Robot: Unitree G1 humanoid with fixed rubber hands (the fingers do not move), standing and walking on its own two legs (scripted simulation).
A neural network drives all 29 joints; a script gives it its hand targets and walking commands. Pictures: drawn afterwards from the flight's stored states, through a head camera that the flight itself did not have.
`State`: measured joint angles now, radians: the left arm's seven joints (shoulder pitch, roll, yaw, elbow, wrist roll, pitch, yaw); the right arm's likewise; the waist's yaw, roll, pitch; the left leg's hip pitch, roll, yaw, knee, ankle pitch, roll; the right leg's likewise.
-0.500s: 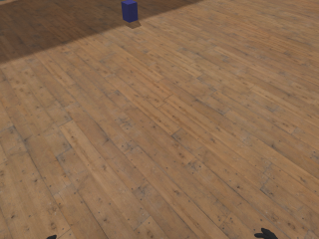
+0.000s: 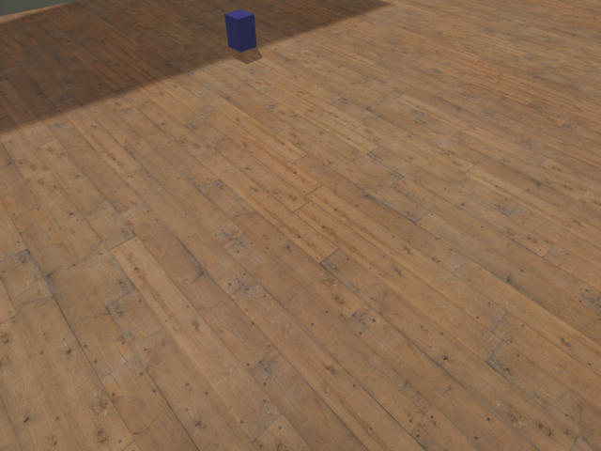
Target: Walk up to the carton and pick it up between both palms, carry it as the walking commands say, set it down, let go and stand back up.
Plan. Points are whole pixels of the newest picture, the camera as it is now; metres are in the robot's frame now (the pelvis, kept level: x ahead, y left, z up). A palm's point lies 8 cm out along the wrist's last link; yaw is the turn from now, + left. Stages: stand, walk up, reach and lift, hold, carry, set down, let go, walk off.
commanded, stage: stand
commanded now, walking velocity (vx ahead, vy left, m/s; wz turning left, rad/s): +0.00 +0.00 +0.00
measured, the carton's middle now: (241, 30) +3.26 +0.47 -0.65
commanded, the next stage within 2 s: walk up in 0.16 s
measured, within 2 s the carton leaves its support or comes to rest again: neither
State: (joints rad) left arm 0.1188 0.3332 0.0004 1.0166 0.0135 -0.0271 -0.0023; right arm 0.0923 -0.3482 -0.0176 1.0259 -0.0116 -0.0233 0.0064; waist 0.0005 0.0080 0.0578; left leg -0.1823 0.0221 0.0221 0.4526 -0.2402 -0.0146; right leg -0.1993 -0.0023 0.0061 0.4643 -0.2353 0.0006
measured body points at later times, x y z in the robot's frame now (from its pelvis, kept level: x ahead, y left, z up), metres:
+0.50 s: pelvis +0.01 +0.01 +0.00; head +0.03 +0.01 +0.45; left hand +0.10 +0.34 -0.10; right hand +0.13 -0.31 -0.11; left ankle +0.01 +0.14 -0.70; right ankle +0.01 -0.12 -0.74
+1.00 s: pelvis +0.24 +0.04 -0.01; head +0.24 +0.03 +0.44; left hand +0.43 +0.37 -0.07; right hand +0.24 -0.30 -0.12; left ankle +0.08 +0.19 -0.74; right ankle +0.39 -0.10 -0.72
